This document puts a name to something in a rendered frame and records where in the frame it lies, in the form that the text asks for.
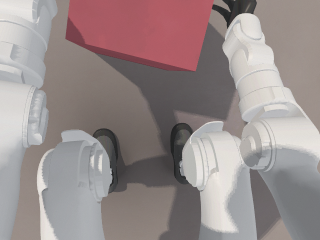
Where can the left robot forearm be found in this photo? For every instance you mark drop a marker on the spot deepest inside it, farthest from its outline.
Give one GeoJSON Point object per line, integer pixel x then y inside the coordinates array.
{"type": "Point", "coordinates": [25, 27]}

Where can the left robot upper arm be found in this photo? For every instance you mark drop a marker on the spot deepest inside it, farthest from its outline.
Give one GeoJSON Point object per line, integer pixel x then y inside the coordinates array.
{"type": "Point", "coordinates": [23, 122]}

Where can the right robot foot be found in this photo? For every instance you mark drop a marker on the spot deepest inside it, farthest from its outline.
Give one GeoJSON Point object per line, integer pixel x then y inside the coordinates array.
{"type": "Point", "coordinates": [180, 134]}

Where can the robot right hand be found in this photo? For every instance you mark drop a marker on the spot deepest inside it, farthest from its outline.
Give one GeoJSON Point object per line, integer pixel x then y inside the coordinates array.
{"type": "Point", "coordinates": [236, 7]}

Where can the carton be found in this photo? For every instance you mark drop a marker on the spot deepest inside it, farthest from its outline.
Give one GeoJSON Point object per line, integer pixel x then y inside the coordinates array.
{"type": "Point", "coordinates": [164, 34]}

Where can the right robot upper arm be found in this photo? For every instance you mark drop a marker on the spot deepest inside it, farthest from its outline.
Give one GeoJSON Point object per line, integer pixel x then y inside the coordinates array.
{"type": "Point", "coordinates": [286, 151]}

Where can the right robot forearm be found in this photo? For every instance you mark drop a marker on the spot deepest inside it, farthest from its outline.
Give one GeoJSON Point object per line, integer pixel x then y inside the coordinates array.
{"type": "Point", "coordinates": [257, 79]}

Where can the robot left thigh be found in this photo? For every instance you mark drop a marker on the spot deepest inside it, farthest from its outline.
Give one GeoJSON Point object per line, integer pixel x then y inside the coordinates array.
{"type": "Point", "coordinates": [70, 208]}

